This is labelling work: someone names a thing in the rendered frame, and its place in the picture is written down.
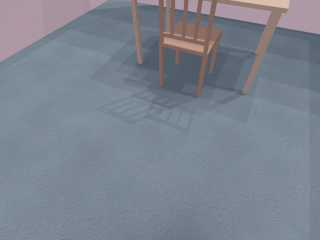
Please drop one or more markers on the table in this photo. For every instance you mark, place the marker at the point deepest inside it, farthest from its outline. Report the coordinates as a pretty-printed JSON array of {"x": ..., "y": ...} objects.
[{"x": 277, "y": 7}]

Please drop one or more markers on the chair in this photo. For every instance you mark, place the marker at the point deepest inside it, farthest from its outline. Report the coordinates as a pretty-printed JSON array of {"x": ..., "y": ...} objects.
[{"x": 190, "y": 38}]

